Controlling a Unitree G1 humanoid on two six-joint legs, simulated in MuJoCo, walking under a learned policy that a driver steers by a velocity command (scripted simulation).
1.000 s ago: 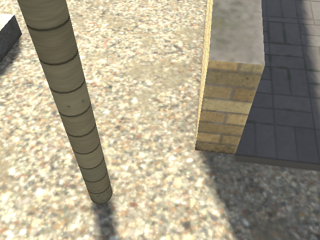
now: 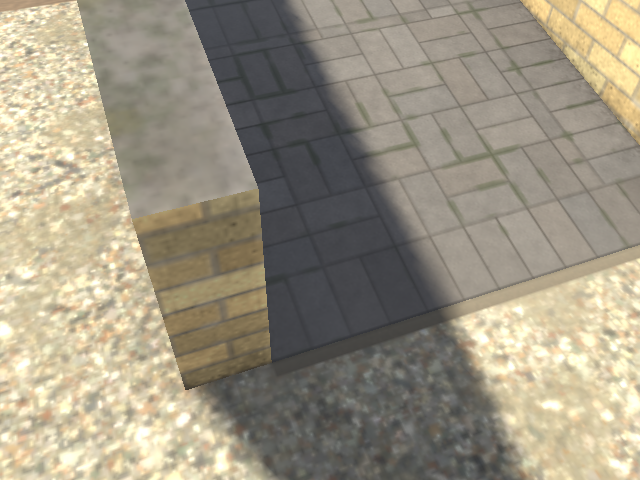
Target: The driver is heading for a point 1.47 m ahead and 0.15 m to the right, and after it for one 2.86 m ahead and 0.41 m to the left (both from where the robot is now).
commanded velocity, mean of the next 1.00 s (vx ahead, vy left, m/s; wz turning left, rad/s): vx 0.45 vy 0.00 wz -0.35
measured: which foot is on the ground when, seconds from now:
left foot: down 0.00-0.48, up 0.50-1.00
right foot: up 0.00-0.46, down 0.48-1.00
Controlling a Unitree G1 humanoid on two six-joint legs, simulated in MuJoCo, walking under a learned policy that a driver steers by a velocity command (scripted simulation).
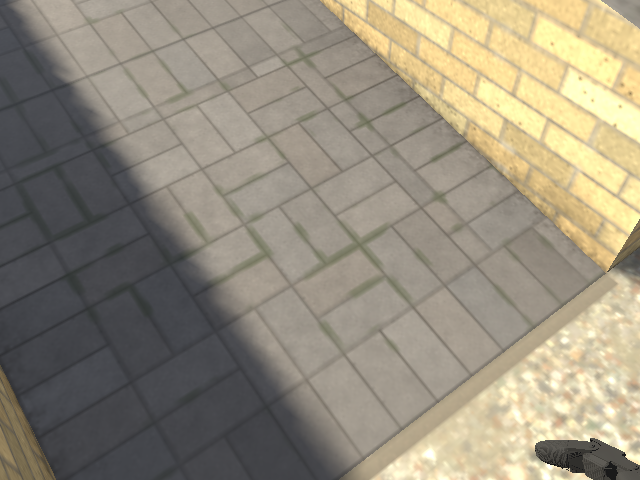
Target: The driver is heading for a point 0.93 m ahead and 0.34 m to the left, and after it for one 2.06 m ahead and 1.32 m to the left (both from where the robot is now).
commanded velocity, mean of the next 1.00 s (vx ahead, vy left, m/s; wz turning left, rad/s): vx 0.50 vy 0.00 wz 0.18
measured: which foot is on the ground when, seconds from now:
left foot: up 0.00-0.00, down 0.02-0.60, up 0.62-1.00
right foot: down 0.00-0.02, up 0.04-0.58, down 0.60-1.00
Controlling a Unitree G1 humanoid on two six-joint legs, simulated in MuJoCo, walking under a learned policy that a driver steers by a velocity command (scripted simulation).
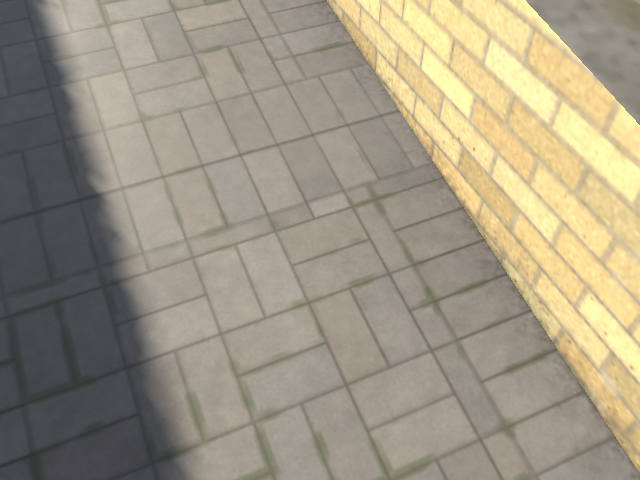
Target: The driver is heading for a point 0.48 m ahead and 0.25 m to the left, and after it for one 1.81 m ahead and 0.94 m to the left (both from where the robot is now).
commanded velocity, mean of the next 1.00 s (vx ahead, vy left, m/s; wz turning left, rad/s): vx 0.50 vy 0.00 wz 0.58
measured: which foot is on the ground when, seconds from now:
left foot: up 0.00-0.10, down 0.12-0.60, up 0.62-1.00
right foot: down 0.00-0.14, up 0.16-0.56, down 0.58-1.00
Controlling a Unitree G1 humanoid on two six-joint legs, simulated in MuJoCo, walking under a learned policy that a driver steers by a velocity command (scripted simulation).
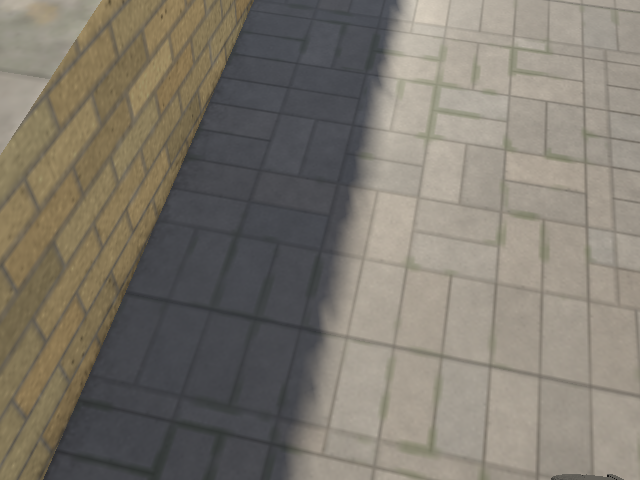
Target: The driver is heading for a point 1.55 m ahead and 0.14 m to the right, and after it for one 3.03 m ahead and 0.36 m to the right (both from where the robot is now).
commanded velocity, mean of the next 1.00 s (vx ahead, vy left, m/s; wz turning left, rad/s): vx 0.50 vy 0.00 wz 0.19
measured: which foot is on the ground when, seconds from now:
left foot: up 0.00-0.04, down 0.06-0.58, up 0.60-1.00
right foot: down 0.00-0.06, up 0.08-0.54, down 0.56-1.00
